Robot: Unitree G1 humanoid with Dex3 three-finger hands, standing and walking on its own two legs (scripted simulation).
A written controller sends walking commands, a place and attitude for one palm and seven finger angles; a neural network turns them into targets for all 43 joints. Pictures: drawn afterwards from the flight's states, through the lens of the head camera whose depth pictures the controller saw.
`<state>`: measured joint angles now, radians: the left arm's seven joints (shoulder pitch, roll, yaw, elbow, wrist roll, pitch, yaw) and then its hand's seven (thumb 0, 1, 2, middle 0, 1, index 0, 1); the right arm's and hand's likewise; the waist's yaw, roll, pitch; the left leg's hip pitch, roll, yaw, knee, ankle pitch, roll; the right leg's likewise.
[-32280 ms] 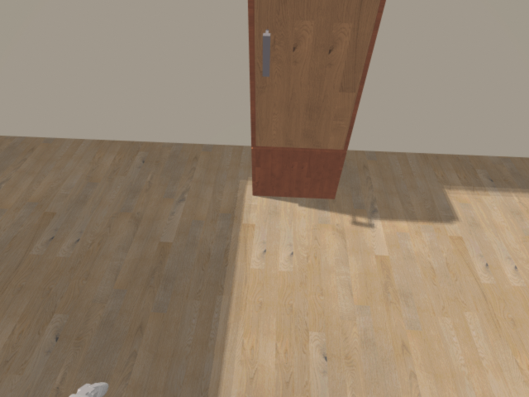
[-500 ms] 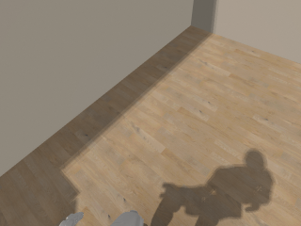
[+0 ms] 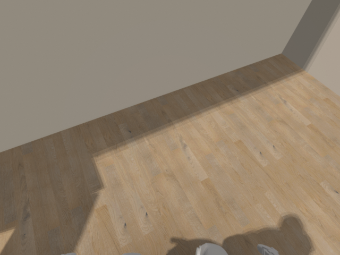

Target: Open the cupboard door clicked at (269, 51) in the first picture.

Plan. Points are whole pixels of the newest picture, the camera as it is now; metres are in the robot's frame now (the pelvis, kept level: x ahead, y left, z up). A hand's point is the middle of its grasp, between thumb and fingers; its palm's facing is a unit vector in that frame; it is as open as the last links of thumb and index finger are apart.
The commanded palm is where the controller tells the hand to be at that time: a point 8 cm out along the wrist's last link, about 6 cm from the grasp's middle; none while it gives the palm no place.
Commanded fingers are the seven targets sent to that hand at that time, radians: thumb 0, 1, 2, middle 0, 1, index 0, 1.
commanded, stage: turn to face it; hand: left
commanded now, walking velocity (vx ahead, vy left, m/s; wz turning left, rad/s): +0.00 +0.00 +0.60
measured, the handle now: out of the picture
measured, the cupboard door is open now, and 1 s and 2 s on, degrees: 49 49 49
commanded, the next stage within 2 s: none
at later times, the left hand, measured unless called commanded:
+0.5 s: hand out of the picture +0.03 +0.14 -0.14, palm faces +0.30 -0.92 -0.26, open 7.3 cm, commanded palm none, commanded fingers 0.00 0.90 0.90 -0.20 -0.30 -0.20 -0.30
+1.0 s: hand out of the picture -0.01 +0.20 -0.15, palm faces +0.57 -0.78 -0.25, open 7.4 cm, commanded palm none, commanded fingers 0.00 0.90 0.90 -0.20 -0.30 -0.20 -0.30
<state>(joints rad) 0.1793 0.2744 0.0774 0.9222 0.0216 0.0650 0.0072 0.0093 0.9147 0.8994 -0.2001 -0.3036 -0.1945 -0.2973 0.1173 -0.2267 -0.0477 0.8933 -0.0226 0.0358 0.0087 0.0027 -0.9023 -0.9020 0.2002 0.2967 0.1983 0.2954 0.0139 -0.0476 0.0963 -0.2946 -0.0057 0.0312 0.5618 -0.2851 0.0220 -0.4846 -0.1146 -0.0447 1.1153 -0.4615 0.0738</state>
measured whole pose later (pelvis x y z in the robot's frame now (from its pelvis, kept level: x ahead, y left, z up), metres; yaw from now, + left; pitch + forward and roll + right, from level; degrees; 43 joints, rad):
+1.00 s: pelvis +0.02 -0.04 +0.01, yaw +35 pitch +2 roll -1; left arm 0.12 0.26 0.07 0.87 0.02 0.05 0.00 0.01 0.91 0.90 -0.20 -0.30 -0.19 -0.30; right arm 0.17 -0.22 -0.04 0.92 -0.02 0.04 0.01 0.00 -0.90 -0.90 0.20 0.30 0.20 0.30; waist 0.00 -0.02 0.10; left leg -0.28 -0.03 -0.05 0.47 -0.22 0.03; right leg -0.47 -0.08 0.01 0.96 -0.41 0.09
